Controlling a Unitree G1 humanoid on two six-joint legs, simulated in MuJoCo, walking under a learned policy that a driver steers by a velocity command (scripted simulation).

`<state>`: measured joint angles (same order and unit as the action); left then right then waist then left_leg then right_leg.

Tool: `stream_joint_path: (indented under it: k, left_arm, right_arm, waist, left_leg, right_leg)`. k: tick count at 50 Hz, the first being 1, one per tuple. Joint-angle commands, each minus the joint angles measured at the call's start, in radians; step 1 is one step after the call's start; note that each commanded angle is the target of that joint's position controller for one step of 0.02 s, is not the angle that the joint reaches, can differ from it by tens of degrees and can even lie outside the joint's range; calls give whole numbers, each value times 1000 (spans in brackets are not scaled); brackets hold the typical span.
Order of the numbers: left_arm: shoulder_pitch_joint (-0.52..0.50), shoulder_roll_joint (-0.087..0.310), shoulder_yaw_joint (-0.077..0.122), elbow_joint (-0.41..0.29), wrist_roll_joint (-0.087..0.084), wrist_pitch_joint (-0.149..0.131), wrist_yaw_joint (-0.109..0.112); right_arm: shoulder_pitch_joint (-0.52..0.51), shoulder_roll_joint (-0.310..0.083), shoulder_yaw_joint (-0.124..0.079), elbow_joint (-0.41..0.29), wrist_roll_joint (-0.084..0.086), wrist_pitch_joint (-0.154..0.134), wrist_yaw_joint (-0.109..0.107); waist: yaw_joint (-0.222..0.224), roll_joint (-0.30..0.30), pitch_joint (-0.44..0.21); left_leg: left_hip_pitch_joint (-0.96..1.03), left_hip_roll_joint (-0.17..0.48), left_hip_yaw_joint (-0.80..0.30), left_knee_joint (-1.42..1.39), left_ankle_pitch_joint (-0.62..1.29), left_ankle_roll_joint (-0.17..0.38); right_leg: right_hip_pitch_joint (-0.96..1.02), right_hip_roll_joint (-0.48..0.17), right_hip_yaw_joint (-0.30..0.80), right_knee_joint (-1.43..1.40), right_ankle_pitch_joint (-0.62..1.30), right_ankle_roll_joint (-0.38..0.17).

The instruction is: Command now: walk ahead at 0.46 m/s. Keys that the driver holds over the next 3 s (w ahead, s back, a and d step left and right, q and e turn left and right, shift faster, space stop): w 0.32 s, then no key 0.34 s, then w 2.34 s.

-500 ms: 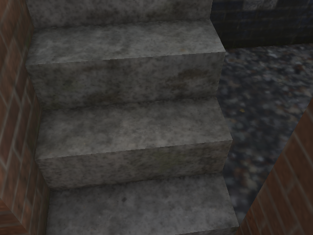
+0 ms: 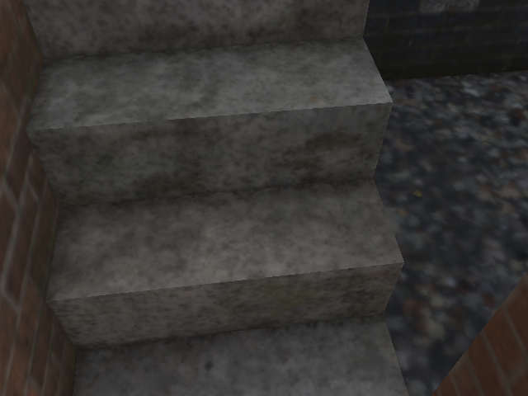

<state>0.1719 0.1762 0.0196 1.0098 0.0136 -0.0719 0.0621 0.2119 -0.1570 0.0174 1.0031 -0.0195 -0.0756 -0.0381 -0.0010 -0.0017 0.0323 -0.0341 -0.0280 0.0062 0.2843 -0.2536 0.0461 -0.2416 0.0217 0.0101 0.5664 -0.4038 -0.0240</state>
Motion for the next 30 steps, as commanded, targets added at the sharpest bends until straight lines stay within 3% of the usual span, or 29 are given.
stream_joint_path:
  k: [1,2,3,4,5,6,7,8,9,10,13,18,27,30]
  left_arm:
    - [23,8,-9,-56,-12,-9,-14]
    - [36,20,-7,-51,-6,-7,-13]
    - [37,54,-2,-51,7,-7,-8]
    - [46,108,8,-50,20,-11,-7]
    - [-12,153,23,-50,14,-9,-11]
    - [-46,114,21,-62,6,-9,-16]
    - [-53,77,14,-64,1,-10,-17]
    - [-43,75,15,-65,4,-7,-14]
    - [-21,77,16,-58,3,-7,-7]
    - [-8,89,19,-51,2,-5,-1]
    - [-18,95,19,-53,3,2,-2]
    - [-55,112,19,-50,1,4,-13]
    - [-18,107,23,0,-3,17,-18]
    - [-20,111,28,13,-6,21,-16]
  right_arm:
    - [-26,-51,0,-43,30,-10,1]
    - [-45,-28,14,-40,42,-15,6]
    - [-52,-48,11,-52,45,-18,6]
    - [-59,-78,3,-72,34,-12,7]
    - [5,-34,11,-76,26,-3,8]
    - [40,-29,15,-59,18,2,1]
    - [48,-54,10,-60,10,2,-1]
    - [44,-79,7,-72,16,0,2]
    - [32,-93,3,-79,25,0,4]
    - [17,-83,6,-89,30,-2,7]
    - [-13,-62,17,-114,33,2,12]
    - [-23,-75,15,-130,15,13,5]
    - [-3,-87,2,-122,19,24,4]
    - [5,-84,4,-107,32,21,3]
  waist:
    - [40,164,-58]
    - [66,144,-66]
    - [64,106,-80]
    - [61,66,-91]
    - [-5,-123,-62]
    - [-9,-125,-62]
    - [-3,-87,-70]
    - [5,-36,-97]
    - [15,8,-130]
    - [16,14,-145]
    - [9,-17,-163]
    - [-9,-13,-108]
    - [8,27,-99]
    - [19,52,-64]
  left_leg:
    - [-20,189,-108,-54,559,95]
    - [-50,163,-77,-39,541,55]
    - [-79,138,-68,-18,508,26]
    - [-92,128,-75,2,428,10]
    - [-64,94,-49,-8,335,-12]
    - [-38,106,-55,2,330,-17]
    - [-36,105,-55,18,383,-17]
    - [-19,120,-63,49,522,-20]
    - [-8,124,-61,72,605,-22]
    - [-11,125,-61,82,613,-26]
    - [-26,121,-61,111,545,-28]
    - [-9,118,-68,29,428,-46]
    - [45,147,-62,9,492,-50]
    - [12,154,-76,-28,410,-49]
  right_leg:
    - [78,-6,-34,-135,235,-4]
    - [151,-21,-14,-236,378,3]
    - [210,-59,20,-234,472,9]
    - [220,-114,74,-252,543,2]
    - [166,-127,125,-221,626,-18]
    - [174,-129,133,-220,675,-32]
    - [187,-122,122,-210,721,-37]
    - [214,-124,112,-200,802,-37]
    - [243,-124,104,-198,843,-39]
    - [266,-123,97,-201,858,-38]
    - [298,-146,96,-212,928,-34]
    - [268,-153,111,-242,914,-31]
    - [204,-124,117,-247,710,-22]
    - [189,-110,121,-280,578,-15]
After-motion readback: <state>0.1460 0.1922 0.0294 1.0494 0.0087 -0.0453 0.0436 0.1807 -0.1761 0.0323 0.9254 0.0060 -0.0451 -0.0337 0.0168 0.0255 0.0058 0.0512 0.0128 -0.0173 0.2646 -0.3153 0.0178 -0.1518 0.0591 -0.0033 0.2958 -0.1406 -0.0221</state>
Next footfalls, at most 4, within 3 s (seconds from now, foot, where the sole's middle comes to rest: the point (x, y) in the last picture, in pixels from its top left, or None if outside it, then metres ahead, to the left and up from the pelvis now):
0.06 right None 0.09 -0.12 -0.78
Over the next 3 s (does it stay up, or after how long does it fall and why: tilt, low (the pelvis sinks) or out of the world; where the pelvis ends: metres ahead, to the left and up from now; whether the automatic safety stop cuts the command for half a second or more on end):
stays up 0.03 0.03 0.00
